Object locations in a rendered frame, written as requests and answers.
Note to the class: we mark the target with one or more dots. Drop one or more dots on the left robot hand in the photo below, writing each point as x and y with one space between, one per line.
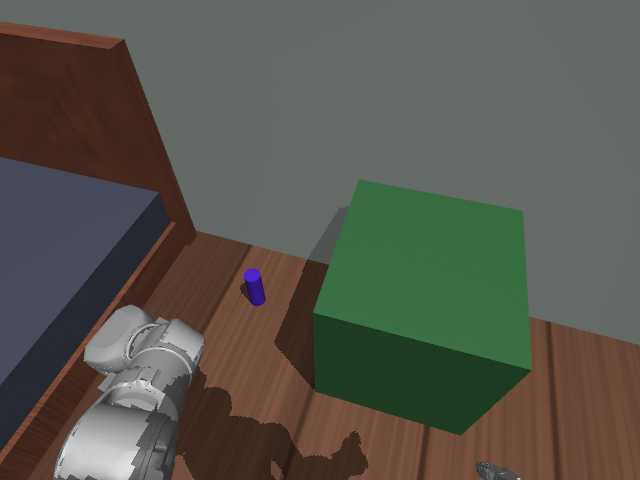
104 352

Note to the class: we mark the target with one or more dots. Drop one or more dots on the right robot hand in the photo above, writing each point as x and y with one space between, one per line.
488 471

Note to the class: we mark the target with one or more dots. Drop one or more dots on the left robot arm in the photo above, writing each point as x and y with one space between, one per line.
131 431

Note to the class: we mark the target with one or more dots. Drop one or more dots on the bed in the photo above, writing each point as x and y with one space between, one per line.
91 220

